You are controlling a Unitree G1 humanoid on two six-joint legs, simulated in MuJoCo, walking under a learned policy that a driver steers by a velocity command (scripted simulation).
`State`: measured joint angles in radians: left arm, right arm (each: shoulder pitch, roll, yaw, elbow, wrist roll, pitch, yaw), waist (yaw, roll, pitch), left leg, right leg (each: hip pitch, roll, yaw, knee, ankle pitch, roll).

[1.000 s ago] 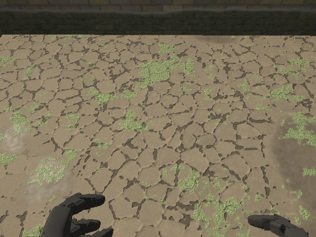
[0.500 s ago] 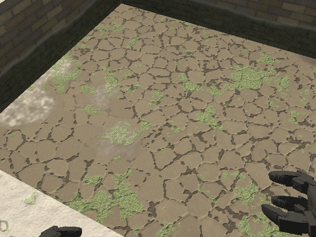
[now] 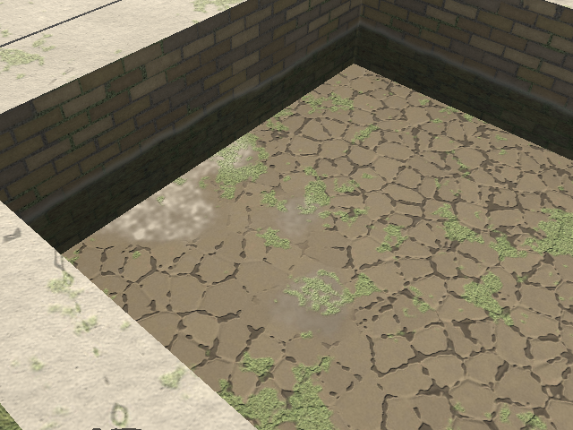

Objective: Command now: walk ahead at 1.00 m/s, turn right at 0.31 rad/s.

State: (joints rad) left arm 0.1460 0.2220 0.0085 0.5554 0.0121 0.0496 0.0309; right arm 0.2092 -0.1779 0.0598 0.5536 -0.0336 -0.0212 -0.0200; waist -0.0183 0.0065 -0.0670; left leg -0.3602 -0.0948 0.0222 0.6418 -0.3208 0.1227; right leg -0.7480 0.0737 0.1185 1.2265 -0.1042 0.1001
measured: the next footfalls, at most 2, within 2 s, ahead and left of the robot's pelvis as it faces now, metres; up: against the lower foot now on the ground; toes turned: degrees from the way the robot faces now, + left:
right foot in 0.38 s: +0.16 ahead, -0.09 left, +0.00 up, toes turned -16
left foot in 0.70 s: +0.28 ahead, +0.08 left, +0.00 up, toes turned -58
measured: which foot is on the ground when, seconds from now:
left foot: down 0.00-0.38, up 0.40-0.68, down 0.70-1.00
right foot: up 0.00-0.36, down 0.38-1.00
